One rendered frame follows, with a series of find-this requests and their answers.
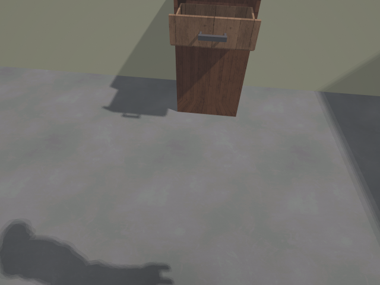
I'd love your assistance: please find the handle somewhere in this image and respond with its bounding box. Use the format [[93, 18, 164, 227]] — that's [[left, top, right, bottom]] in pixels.
[[198, 31, 227, 42]]

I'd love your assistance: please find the cabinet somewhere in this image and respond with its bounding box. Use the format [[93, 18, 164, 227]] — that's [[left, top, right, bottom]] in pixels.
[[174, 0, 261, 117]]

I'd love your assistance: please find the drawer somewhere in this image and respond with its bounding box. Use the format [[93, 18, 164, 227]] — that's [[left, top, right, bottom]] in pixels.
[[169, 3, 261, 51]]

